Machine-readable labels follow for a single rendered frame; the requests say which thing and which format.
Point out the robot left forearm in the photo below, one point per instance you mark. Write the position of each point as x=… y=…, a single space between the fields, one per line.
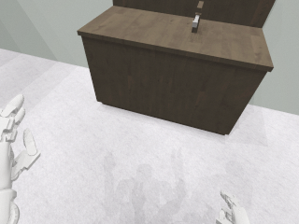
x=9 y=211

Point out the right robot hand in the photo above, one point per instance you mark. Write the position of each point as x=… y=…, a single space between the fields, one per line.
x=238 y=214

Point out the tap lever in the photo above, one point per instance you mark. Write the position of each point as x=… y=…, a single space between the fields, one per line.
x=195 y=22

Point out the counter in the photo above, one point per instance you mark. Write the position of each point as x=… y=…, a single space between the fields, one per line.
x=144 y=56

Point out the left robot hand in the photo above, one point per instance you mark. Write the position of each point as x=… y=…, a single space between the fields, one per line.
x=10 y=119

